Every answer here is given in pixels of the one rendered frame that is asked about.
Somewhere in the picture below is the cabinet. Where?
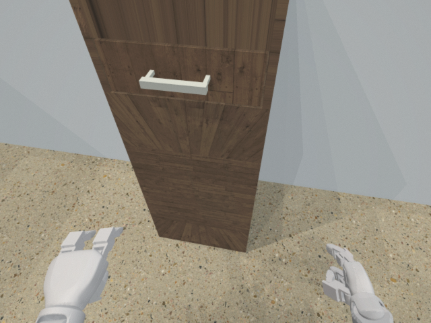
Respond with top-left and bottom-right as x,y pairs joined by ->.
69,0 -> 289,253

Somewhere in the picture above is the robot right forearm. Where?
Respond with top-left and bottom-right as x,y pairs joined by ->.
350,292 -> 394,323

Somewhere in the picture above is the robot left forearm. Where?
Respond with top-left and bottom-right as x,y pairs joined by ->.
36,305 -> 86,323

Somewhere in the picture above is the robot right hand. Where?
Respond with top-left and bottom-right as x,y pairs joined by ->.
322,244 -> 375,306

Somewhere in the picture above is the robot left hand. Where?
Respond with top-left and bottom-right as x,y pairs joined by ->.
43,227 -> 123,310

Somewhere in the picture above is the drawer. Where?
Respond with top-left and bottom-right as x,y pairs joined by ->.
94,38 -> 268,106

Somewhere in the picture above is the handle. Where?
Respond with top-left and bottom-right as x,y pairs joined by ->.
139,70 -> 210,95

